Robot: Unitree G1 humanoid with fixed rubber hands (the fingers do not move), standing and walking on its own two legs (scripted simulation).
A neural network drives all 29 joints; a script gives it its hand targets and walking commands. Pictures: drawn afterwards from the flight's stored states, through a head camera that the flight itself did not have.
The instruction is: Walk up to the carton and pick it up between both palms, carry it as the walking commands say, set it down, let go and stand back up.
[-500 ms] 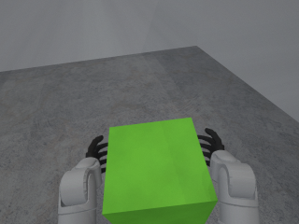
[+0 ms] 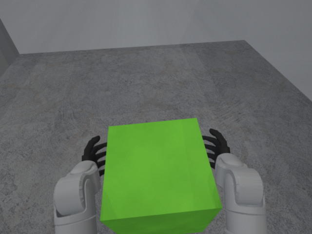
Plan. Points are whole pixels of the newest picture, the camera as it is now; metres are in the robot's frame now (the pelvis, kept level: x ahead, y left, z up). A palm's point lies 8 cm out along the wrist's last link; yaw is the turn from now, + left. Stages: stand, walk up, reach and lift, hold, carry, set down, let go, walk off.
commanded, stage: carry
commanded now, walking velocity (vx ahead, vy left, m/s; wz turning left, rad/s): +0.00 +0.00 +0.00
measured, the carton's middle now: (158, 182) +0.27 +0.01 +0.01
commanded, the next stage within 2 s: none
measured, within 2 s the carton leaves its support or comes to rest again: neither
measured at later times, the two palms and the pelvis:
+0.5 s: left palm (98, 138) +0.36 +0.16 +0.09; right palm (212, 127) +0.38 -0.14 +0.10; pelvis +0.10 +0.00 +0.00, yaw +2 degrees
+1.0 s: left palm (98, 150) +0.32 +0.15 +0.08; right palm (217, 141) +0.34 -0.15 +0.09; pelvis +0.06 -0.01 +0.01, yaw +2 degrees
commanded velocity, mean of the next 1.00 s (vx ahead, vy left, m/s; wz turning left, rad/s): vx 0.00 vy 0.00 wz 0.00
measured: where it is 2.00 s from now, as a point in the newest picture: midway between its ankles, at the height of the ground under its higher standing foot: outside the picture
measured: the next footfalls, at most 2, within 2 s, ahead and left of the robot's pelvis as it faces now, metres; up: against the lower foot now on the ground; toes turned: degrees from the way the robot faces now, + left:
right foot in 0.14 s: +0.10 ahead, -0.10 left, +0.00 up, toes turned +3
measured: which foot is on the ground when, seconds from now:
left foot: down 0.00-1.00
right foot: up 0.00-0.12, down 0.14-1.00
